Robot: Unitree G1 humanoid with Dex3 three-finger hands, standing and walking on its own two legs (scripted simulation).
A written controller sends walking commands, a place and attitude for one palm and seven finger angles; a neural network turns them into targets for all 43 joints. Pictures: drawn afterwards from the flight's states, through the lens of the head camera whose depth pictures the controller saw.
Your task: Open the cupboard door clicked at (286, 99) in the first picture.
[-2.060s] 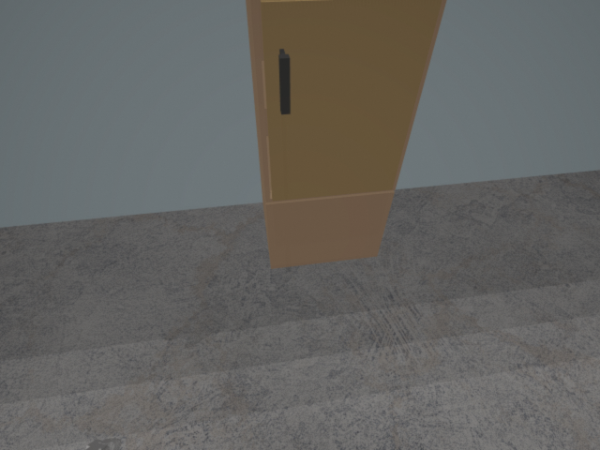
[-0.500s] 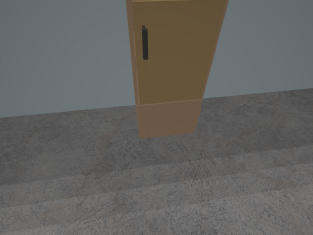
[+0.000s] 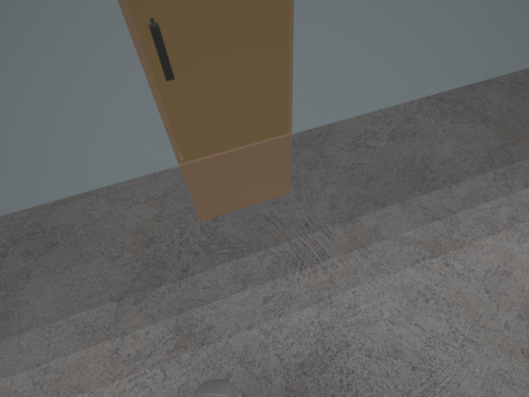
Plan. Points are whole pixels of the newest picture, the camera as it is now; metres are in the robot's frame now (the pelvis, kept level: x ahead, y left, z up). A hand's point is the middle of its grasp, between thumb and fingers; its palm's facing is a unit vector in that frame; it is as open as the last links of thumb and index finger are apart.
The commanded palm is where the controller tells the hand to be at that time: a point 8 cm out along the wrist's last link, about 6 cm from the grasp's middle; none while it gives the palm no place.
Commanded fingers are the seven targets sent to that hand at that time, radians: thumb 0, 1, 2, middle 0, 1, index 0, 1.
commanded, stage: walk to a spot facing it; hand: left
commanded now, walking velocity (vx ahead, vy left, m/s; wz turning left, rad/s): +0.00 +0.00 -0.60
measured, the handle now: (161, 49) +0.89 +0.36 +0.08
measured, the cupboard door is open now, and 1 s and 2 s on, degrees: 0 0 0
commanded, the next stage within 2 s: turn to face it in 1.82 s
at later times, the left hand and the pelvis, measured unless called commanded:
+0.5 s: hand out of the picture +0.07 +0.26 -0.16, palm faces -0.18 -0.96 -0.23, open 7.4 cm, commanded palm none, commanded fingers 0.00 0.90 0.90 -0.20 -0.30 -0.20 -0.30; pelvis -0.03 +0.06 +0.01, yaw -16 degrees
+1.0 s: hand (207, 382) +0.16 +0.13 -0.15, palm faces -0.59 -0.77 -0.23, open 7.4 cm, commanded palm none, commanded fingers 0.00 0.90 0.90 -0.20 -0.30 -0.20 -0.30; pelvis -0.04 +0.03 +0.00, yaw -36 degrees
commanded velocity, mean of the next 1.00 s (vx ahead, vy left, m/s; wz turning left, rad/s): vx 0.11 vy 0.00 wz -0.58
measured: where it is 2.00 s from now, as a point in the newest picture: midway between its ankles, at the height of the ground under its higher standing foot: outside the picture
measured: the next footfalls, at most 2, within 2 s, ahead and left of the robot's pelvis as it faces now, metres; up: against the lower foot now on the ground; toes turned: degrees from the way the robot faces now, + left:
left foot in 0.46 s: +0.03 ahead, +0.16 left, +0.00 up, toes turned -16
right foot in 0.98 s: -0.09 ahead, -0.08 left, +0.00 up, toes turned -42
